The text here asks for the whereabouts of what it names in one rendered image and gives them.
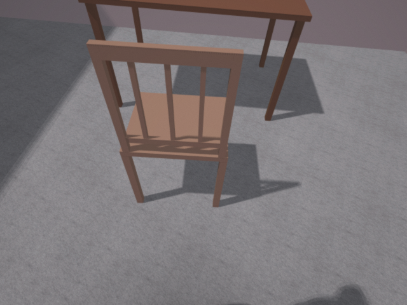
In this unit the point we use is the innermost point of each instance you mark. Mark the table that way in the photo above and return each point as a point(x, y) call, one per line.
point(296, 10)

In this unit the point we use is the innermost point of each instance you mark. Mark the chair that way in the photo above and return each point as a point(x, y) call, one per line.
point(166, 125)

